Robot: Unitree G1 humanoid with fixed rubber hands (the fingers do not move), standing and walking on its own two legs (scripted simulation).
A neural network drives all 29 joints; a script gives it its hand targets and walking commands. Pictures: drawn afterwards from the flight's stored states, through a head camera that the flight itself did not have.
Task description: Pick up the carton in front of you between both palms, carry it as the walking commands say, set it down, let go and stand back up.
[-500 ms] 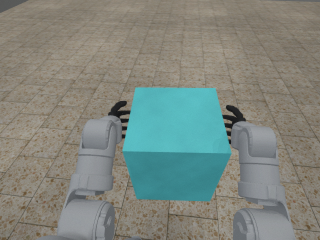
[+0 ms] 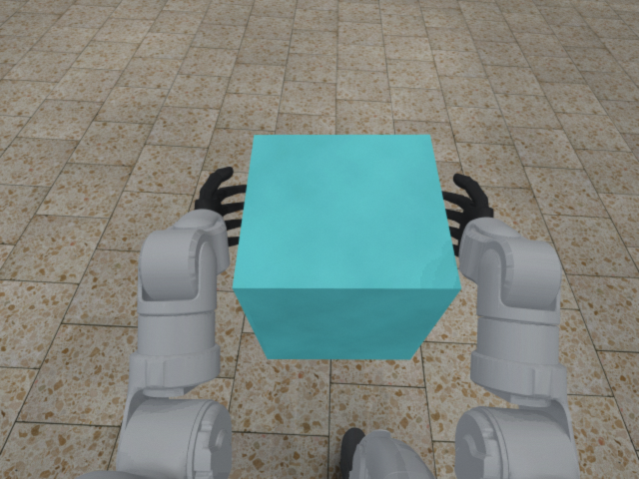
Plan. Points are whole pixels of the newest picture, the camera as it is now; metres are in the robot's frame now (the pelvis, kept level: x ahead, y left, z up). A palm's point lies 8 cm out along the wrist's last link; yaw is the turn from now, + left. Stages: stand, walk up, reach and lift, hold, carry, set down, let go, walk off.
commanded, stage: carry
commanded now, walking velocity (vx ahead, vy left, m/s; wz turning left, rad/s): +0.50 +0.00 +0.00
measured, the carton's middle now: (340, 258) +0.37 -0.02 +0.04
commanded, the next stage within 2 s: none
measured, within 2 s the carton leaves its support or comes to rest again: neither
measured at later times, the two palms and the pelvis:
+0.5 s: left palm (222, 97) +0.63 +0.16 +0.10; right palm (407, 104) +0.64 -0.13 +0.10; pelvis +0.35 +0.01 +0.00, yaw +1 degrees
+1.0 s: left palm (249, 12) +0.93 +0.15 +0.10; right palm (395, 19) +0.92 -0.15 +0.10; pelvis +0.67 +0.01 +0.00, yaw -1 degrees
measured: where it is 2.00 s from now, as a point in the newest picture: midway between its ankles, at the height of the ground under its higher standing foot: (310, 185)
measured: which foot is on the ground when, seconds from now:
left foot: down 0.00-0.08, up 0.10-0.52, down 0.54-1.00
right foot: up 0.00-0.04, down 0.06-0.56, up 0.58-1.00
